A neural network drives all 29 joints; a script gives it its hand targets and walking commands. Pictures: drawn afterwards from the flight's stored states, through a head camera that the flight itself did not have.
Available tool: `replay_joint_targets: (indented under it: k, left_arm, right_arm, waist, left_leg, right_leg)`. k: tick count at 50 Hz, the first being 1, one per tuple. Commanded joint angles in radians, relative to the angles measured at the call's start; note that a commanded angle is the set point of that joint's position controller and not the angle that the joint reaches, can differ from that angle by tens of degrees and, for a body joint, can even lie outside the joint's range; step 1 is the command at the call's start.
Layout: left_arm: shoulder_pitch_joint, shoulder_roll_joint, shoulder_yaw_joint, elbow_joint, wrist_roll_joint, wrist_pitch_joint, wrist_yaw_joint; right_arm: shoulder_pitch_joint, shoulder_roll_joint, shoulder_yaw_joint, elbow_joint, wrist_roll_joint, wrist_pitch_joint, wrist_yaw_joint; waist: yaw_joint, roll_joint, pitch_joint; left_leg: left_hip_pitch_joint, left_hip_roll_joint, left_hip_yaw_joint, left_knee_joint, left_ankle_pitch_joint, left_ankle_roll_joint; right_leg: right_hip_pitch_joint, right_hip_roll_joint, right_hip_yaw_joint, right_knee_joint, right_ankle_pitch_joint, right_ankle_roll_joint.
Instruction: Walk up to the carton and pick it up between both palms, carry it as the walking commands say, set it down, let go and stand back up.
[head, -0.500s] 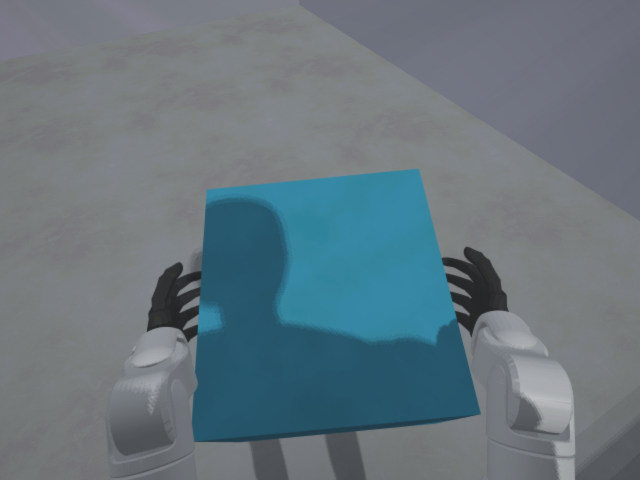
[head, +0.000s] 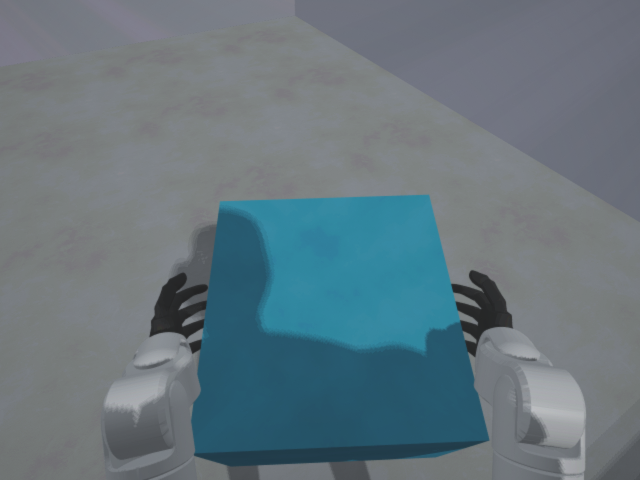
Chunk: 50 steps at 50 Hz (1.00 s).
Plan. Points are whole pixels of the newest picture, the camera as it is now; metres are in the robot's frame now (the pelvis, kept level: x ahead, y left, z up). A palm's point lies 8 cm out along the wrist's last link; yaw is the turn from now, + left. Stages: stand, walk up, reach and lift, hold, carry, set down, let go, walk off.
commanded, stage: carry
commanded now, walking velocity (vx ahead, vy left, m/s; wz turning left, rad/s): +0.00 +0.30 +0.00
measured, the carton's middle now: (329, 331) +0.30 +0.01 +0.03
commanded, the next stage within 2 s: none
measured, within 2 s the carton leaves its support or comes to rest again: neither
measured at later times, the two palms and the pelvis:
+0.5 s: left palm (18, 329) +0.25 +0.33 +0.12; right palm (351, 336) +0.24 -0.01 +0.11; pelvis +0.00 +0.16 +0.01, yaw +0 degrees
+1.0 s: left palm out of the picture +0.23 +0.49 +0.12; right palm (201, 358) +0.22 +0.14 +0.10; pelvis -0.01 +0.32 +0.02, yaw -1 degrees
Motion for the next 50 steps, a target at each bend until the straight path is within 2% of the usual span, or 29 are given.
replay_joint_targets:
  k: [1, 3, 7, 9, 10, 11, 12, 13, 14, 15, 17, 21, 25, 26, 27, 28, 29, 31, 33, 38, 40, 41, 42, 43, 44, 45, 46, 48, 50]
  left_arm:
    - [-0.435, -0.838, -0.769, -0.062, -0.404, 0.022, -0.25]
    - [-0.452, -0.877, -0.782, -0.075, -0.418, 0.01, -0.25]
    - [-0.385, -0.854, -0.772, -0.053, -0.409, 0.007, -0.249]
    - [-0.368, -0.84, -0.757, -0.047, -0.397, 0.014, -0.252]
    - [-0.358, -0.831, -0.742, -0.038, -0.389, 0.018, -0.255]
    - [-0.328, -0.811, -0.718, -0.012, -0.378, 0.02, -0.256]
    - [-0.306, -0.822, -0.689, 0.014, -0.372, 0.011, -0.258]
    - [-0.309, -0.839, -0.693, 0.006, -0.381, 0.01, -0.26]
    - [-0.314, -0.852, -0.702, -0.003, -0.388, 0.002, -0.265]
    - [-0.331, -0.857, -0.713, -0.002, -0.398, -0.001, -0.27]
    - [-0.355, -0.869, -0.721, -0.029, -0.418, -0.014, -0.277]
    - [-0.328, -0.821, -0.722, -0.044, -0.412, -0.011, -0.269]
    - [-0.302, -0.795, -0.729, -0.049, -0.388, -0.001, -0.254]
    - [-0.292, -0.792, -0.734, -0.049, -0.378, 0.001, -0.251]
    - [-0.295, -0.778, -0.738, -0.05, -0.365, 0.004, -0.249]
    - [-0.304, -0.784, -0.752, -0.062, -0.374, 0.009, -0.25]
    - [-0.341, -0.816, -0.78, -0.07, -0.387, 0.006, -0.258]
    - [-0.415, -0.88, -0.821, -0.104, -0.421, -0.009, -0.271]
    - [-0.433, -0.911, -0.833, -0.119, -0.433, -0.018, -0.267]
    - [-0.34, -0.85, -0.792, -0.076, -0.409, -0.008, -0.259]
    - [-0.325, -0.831, -0.77, -0.06, -0.4, 0.002, -0.263]
    - [-0.328, -0.827, -0.757, -0.052, -0.395, 0.007, -0.265]
    - [-0.312, -0.817, -0.737, -0.03, -0.387, 0.011, -0.268]
    - [-0.285, -0.809, -0.713, -0.002, -0.38, 0.005, -0.268]
    - [-0.277, -0.822, -0.705, 0.002, -0.384, 0.006, -0.269]
    - [-0.282, -0.846, -0.705, -0.01, -0.388, -0.001, -0.272]
    - [-0.298, -0.848, -0.713, -0.013, -0.394, -0.005, -0.275]
    - [-0.325, -0.864, -0.722, -0.025, -0.409, -0.015, -0.28]
    - [-0.339, -0.856, -0.727, -0.055, -0.419, -0.022, -0.278]
  right_arm:
    - [-0.405, 0.83, 0.651, -0.08, 0.362, -0.017, 0.234]
    - [-0.417, 0.855, 0.655, -0.088, 0.365, -0.034, 0.24]
    - [-0.392, 0.835, 0.681, -0.093, 0.367, -0.039, 0.238]
    - [-0.376, 0.828, 0.697, -0.094, 0.371, -0.03, 0.236]
    - [-0.386, 0.82, 0.703, -0.1, 0.374, -0.025, 0.235]
    - [-0.388, 0.813, 0.706, -0.105, 0.371, -0.018, 0.231]
    - [-0.437, 0.794, 0.722, -0.15, 0.373, -0.012, 0.233]
    - [-0.465, 0.819, 0.737, -0.144, 0.387, -0.013, 0.232]
    - [-0.467, 0.831, 0.752, -0.141, 0.394, -0.015, 0.235]
    - [-0.463, 0.832, 0.753, -0.122, 0.385, -0.019, 0.236]
    - [-0.459, 0.86, 0.761, -0.123, 0.383, -0.033, 0.238]
    - [-0.434, 0.841, 0.751, -0.13, 0.376, -0.033, 0.228]
    - [-0.384, 0.816, 0.717, -0.091, 0.373, -0.02, 0.237]
    - [-0.365, 0.815, 0.712, -0.078, 0.374, -0.018, 0.241]
    - [-0.353, 0.814, 0.706, -0.066, 0.374, -0.018, 0.246]
    - [-0.349, 0.813, 0.695, -0.054, 0.375, -0.022, 0.247]
    - [-0.366, 0.835, 0.69, -0.068, 0.379, -0.028, 0.252]
    - [-0.382, 0.867, 0.685, -0.091, 0.369, -0.047, 0.263]
    - [-0.395, 0.88, 0.685, -0.112, 0.37, -0.063, 0.267]
    - [-0.348, 0.828, 0.706, -0.117, 0.365, -0.055, 0.257]
    - [-0.351, 0.818, 0.72, -0.121, 0.368, -0.043, 0.252]
    - [-0.349, 0.811, 0.724, -0.12, 0.369, -0.037, 0.25]
    - [-0.372, 0.802, 0.724, -0.123, 0.37, -0.031, 0.247]
    - [-0.379, 0.775, 0.727, -0.147, 0.363, -0.022, 0.245]
    - [-0.417, 0.792, 0.738, -0.145, 0.372, -0.019, 0.243]
    - [-0.45, 0.817, 0.758, -0.155, 0.391, -0.023, 0.245]
    - [-0.452, 0.818, 0.762, -0.14, 0.389, -0.023, 0.245]
    - [-0.442, 0.845, 0.766, -0.12, 0.384, -0.034, 0.246]
    - [-0.447, 0.856, 0.772, -0.142, 0.386, -0.042, 0.24]
  waist:
    - [-0.002, 0.277, -0.155]
    - [0.005, 0.227, -0.172]
    - [-0.004, 0.23, -0.214]
    - [0.008, 0.199, -0.215]
    - [0.019, 0.112, -0.206]
    - [0.032, -0.111, -0.17]
    - [0.027, -0.274, -0.093]
    - [0.026, -0.117, -0.089]
    - [0.026, -0.043, -0.086]
    - [0.021, -0.027, -0.095]
    - [0.009, -0.1, -0.103]
    - [0.01, -0.204, -0.116]
    - [0.007, -0.191, -0.174]
    - [0.002, -0.106, -0.217]
    - [0.001, 0.065, -0.238]
    - [-0.01, 0.39, -0.222]
    - [-0.007, 0.418, -0.231]
    - [-0.004, 0.284, -0.207]
    - [0.001, 0.24, -0.212]
    - [-0.008, 0.218, -0.217]
    - [0.004, 0.187, -0.207]
    - [0.01, 0.149, -0.192]
    - [0.023, 0.011, -0.177]
    - [0.027, -0.278, -0.123]
    - [0.024, -0.18, -0.069]
    - [0.024, -0.074, -0.063]
    - [0.019, -0.024, -0.062]
    - [0.006, -0.071, -0.072]
    - [0.006, -0.139, -0.087]
  left_leg:
    - [0.195, 0.235, -0.254, -0.262, 0.1, 0.171]
    - [0.17, 0.164, -0.144, -0.234, 0.051, 0.144]
    - [0.205, 0.174, -0.185, -0.229, 0.047, 0.172]
    - [0.17, 0.151, -0.163, -0.191, -0.043, 0.145]
    - [0.045, 0.12, -0.134, -0.108, -0.115, 0.097]
    - [-0.199, 0.035, -0.058, 0.091, -0.152, 0.015]
    - [-0.344, -0.027, -0.06, 0.357, -0.318, -0.011]
    - [-0.352, -0.007, -0.176, 0.519, -0.292, -0.017]
    - [-0.335, 0.007, -0.204, 0.568, -0.232, -0.025]
    - [-0.323, 0.015, -0.195, 0.581, -0.181, -0.036]
    - [-0.286, 0.008, -0.119, 0.504, -0.123, -0.053]
    - [-0.107, 0.004, -0.028, 0.222, -0.141, -0.043]
    - [0.104, -0.043, 0.065, -0.162, -0.036, -0.029]
    - [0.235, -0.044, 0.072, -0.246, 0.028, -0.029]
    - [0.349, 0.093, -0.077, -0.258, 0.166, -0.012]
    - [0.418, 0.306, -0.357, -0.255, 0.414, 0.106]
    - [0.38, 0.297, -0.345, -0.213, 0.45, 0.166]
    - [0.277, 0.232, -0.221, -0.206, 0.32, 0.162]
    - [0.231, 0.168, -0.143, -0.209, 0.186, 0.144]
    - [0.224, 0.191, -0.216, -0.247, 0.06, 0.19]
    - [0.19, 0.17, -0.195, -0.228, 0.015, 0.168]
    - [0.126, 0.14, -0.155, -0.187, -0.036, 0.124]
    - [-0.051, 0.098, -0.13, -0.061, -0.097, 0.066]
    - [-0.276, -0.033, -0.027, 0.222, -0.263, -0.022]
    - [-0.338, -0.023, -0.141, 0.455, -0.318, -0.017]
    - [-0.321, 0.0, -0.199, 0.538, -0.254, -0.025]
    - [-0.307, 0.017, -0.215, 0.577, -0.19, -0.035]
    - [-0.292, 0.009, -0.145, 0.542, -0.122, -0.061]
    - [-0.239, -0.002, -0.08, 0.451, -0.115, -0.069]
  right_leg:
    - [-0.146, 0.097, -0.056, 0.339, -0.104, -0.044]
    - [-0.106, 0.098, -0.074, 0.26, 0.019, -0.048]
    - [0.04, 0.154, -0.113, -0.042, 0.026, -0.079]
    - [0.181, 0.139, -0.127, -0.336, 0.179, -0.099]
    - [0.328, 0.05, -0.033, -0.479, 0.273, -0.114]
    - [0.457, -0.211, 0.31, -0.571, 0.243, -0.17]
    - [0.373, -0.421, 0.52, -0.602, 0.567, -0.305]
    - [0.36, -0.368, 0.427, -0.546, 0.687, -0.312]
    - [0.341, -0.303, 0.314, -0.513, 0.635, -0.272]
    - [0.328, -0.248, 0.218, -0.494, 0.609, -0.229]
    - [0.338, -0.162, 0.091, -0.439, 0.733, -0.181]
    - [0.261, -0.123, -0.003, -0.407, 0.763, -0.153]
    - [0.257, -0.127, -0.02, -0.314, 0.689, -0.114]
    - [0.203, -0.09, -0.052, -0.238, 0.577, -0.078]
    - [0.072, -0.039, -0.097, -0.101, 0.315, -0.032]
    - [-0.167, 0.115, -0.157, 0.071, -0.129, 0.005]
    - [-0.159, 0.116, -0.075, 0.248, -0.236, -0.022]
    - [-0.154, 0.093, -0.042, 0.367, -0.116, -0.039]
    - [-0.115, 0.097, -0.061, 0.311, 0.015, -0.038]
    - [0.025, 0.146, -0.093, -0.005, 0.02, -0.079]
    - [0.135, 0.151, -0.119, -0.241, 0.121, -0.097]
    - [0.243, 0.113, -0.115, -0.437, 0.243, -0.106]
    - [0.402, -0.032, 0.068, -0.524, 0.262, -0.128]
    - [0.424, -0.364, 0.481, -0.585, 0.468, -0.259]
    - [0.352, -0.397, 0.452, -0.584, 0.659, -0.316]
    - [0.323, -0.329, 0.344, -0.547, 0.65, -0.292]
    - [0.301, -0.272, 0.242, -0.528, 0.594, -0.24]
    - [0.312, -0.174, 0.096, -0.471, 0.694, -0.182]
    - [0.311, -0.144, 0.046, -0.444, 0.794, -0.167]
